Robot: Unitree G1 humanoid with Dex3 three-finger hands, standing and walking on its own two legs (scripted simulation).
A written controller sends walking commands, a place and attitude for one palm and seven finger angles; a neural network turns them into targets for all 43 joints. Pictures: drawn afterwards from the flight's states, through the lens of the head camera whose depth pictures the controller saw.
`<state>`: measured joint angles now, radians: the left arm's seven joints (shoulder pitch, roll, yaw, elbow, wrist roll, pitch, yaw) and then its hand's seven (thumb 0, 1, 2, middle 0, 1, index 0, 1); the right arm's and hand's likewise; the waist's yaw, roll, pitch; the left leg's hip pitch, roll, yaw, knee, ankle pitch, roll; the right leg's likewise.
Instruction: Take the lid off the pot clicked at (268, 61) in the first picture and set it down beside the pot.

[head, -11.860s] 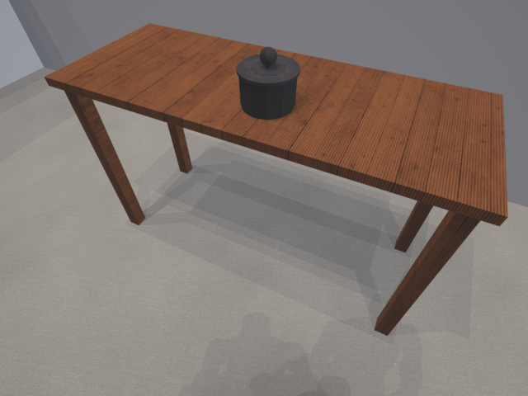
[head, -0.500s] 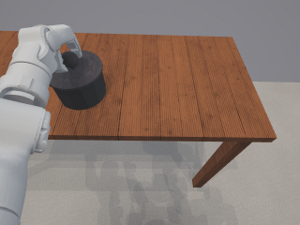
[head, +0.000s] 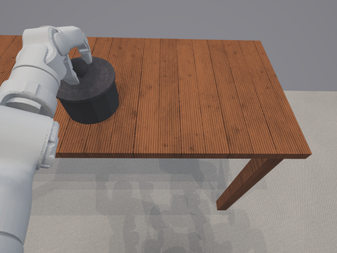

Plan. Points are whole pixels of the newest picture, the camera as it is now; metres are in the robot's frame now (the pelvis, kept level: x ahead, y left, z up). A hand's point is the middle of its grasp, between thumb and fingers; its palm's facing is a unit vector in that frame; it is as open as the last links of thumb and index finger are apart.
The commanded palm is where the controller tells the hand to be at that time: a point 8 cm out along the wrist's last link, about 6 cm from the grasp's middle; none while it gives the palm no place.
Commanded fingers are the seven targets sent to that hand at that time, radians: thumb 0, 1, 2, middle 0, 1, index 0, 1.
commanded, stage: close the fingers and squeeze the knob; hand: left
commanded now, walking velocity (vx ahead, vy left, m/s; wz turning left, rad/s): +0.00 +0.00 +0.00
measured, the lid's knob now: (78, 67) +0.54 +0.17 +0.13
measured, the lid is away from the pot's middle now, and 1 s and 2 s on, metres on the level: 0.00 0.00 0.01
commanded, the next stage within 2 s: lift the lid straight up in 1.50 s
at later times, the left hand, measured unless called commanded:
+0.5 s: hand (71, 65) +0.51 +0.17 +0.17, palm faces -0.43 -0.06 -0.90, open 7.7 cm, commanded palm +0.54 +0.17 +0.22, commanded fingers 0.00 0.37 0.72 -0.68 -1.11 -0.68 -1.11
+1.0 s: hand (71, 63) +0.52 +0.17 +0.17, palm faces -0.43 -0.09 -0.90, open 7.1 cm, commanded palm +0.54 +0.17 +0.22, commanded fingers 0.00 0.57 0.49 -0.81 -1.06 -0.79 -1.03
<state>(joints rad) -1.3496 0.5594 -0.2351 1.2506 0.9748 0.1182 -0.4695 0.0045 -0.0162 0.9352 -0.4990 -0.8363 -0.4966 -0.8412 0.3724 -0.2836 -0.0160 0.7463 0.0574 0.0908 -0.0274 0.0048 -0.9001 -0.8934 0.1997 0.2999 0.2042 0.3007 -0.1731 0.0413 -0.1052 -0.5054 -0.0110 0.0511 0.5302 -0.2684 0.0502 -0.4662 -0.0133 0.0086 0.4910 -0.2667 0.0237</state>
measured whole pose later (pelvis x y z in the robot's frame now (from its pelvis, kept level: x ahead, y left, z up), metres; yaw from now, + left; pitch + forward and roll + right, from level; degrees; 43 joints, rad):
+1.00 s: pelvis +0.00 +0.00 +0.00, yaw +0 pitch +14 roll -1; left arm -1.37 0.58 -0.22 1.26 0.98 0.11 -0.48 0.01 0.37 0.41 -0.72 -1.02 -0.70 -0.98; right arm 0.37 -0.29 -0.01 0.74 0.06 0.10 -0.04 0.00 -0.90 -0.89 0.20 0.30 0.20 0.30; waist -0.18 0.04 -0.10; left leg -0.51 0.00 0.05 0.54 -0.28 0.04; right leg -0.47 0.00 0.01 0.50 -0.27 0.02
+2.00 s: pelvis +0.00 +0.00 +0.00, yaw +0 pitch +13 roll -1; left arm -1.34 0.58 -0.22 1.18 0.98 0.13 -0.51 0.00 0.36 0.42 -0.74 -1.00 -0.70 -1.00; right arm 0.38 -0.28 -0.02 0.73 0.05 0.07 -0.03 0.01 -0.90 -0.89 0.20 0.30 0.20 0.30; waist -0.17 0.04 -0.10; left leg -0.47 -0.01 0.04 0.50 -0.26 0.05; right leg -0.42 -0.01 0.00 0.46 -0.26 0.02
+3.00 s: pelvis +0.00 +0.00 +0.01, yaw +1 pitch +11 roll -1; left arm -1.53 0.60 -0.26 1.21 1.01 0.23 -0.56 -0.01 0.36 0.42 -0.75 -1.01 -0.70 -0.99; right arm 0.37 -0.29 0.00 0.76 0.05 0.03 -0.03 0.01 -0.90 -0.89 0.20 0.30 0.20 0.30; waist -0.17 0.05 -0.09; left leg -0.42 -0.02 0.03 0.45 -0.23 0.05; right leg -0.37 -0.02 0.00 0.41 -0.23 0.02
